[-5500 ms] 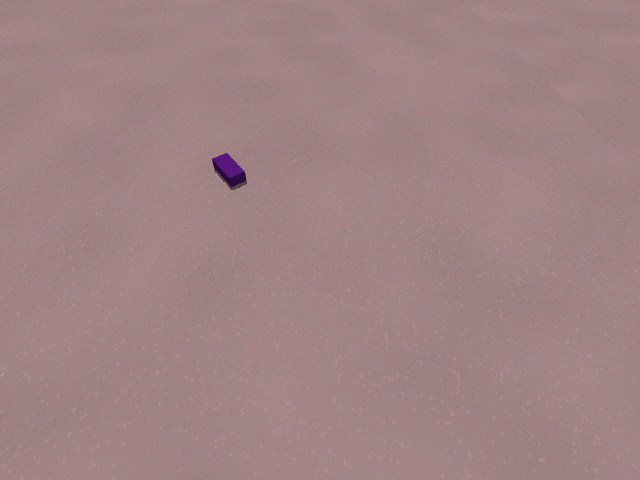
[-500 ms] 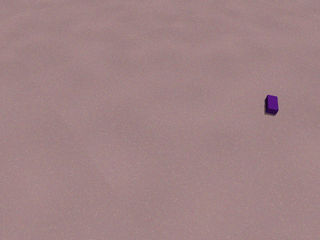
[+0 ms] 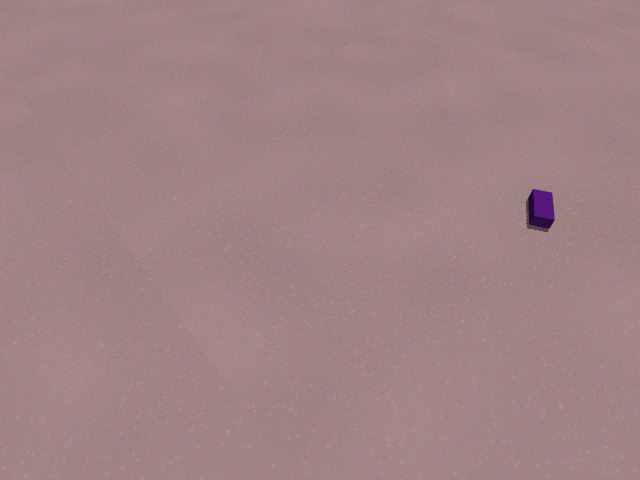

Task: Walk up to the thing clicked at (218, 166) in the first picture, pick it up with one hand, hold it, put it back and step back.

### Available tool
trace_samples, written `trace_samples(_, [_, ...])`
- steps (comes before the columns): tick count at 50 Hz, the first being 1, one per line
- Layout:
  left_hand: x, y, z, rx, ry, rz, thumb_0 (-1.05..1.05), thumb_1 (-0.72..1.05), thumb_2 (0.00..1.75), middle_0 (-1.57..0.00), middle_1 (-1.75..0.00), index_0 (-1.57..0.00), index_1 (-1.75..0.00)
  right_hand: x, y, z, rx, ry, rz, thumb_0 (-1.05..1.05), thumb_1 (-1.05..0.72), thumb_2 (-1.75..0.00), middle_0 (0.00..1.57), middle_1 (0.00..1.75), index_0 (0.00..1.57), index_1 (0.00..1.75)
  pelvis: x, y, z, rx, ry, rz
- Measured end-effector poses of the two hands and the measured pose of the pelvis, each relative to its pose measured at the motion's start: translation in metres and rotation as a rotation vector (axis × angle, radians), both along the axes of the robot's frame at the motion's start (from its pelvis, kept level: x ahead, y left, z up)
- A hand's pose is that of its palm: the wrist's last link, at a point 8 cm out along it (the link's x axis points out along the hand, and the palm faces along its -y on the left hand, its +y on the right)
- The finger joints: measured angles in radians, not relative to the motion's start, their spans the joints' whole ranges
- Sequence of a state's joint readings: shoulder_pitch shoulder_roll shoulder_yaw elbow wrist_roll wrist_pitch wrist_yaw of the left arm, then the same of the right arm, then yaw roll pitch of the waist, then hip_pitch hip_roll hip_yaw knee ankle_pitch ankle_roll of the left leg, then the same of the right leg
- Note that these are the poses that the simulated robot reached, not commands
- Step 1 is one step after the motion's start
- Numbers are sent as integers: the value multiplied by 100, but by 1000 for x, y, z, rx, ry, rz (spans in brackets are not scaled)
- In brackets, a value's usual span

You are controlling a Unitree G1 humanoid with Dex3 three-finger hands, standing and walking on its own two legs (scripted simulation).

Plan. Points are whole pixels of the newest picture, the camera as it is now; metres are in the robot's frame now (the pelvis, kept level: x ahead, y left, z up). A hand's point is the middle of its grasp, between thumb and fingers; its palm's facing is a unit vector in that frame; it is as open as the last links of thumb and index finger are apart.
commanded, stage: stand
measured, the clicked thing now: (540, 208) +1.38 -0.96 -0.75
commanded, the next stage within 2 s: walk up in 0.36 s
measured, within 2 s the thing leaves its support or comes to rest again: neither
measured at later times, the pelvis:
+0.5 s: pelvis -0.01 +0.02 -0.01, yaw -6 degrees
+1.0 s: pelvis -0.03 +0.02 -0.03, yaw -22 degrees
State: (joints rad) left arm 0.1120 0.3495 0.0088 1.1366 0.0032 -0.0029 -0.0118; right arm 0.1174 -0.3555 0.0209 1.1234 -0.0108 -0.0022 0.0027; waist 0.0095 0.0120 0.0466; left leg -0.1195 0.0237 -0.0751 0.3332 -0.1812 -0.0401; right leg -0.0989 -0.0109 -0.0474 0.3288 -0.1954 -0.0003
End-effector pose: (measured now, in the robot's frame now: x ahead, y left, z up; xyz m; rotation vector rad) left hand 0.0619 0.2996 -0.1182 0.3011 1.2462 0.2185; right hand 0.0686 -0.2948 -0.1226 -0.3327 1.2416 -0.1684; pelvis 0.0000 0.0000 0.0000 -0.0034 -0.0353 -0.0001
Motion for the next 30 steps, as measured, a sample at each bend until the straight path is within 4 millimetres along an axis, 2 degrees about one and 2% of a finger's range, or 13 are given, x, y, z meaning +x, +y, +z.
trace_samples(20, [0,2,0,3,0,-14,1,91,90,-20,-30,-20,-30,0,-2,-1,3,-16,-24,1,-90,-89,20,30,20,30,-2,2,-2,-3,5,-29])
trace_samples(25, [5,17,-4,22,19,-84,1,91,90,-20,-30,-20,-30,1,-6,5,-29,-96,-99,1,-90,-89,20,30,20,30,-11,18,-8,4,15,-111])
trace_samples(30, [27,40,-20,31,18,-169,1,91,90,-20,-30,-20,-30,-21,1,12,-89,-132,-146,1,-90,-89,20,30,20,30,-19,38,-19,7,21,-170])
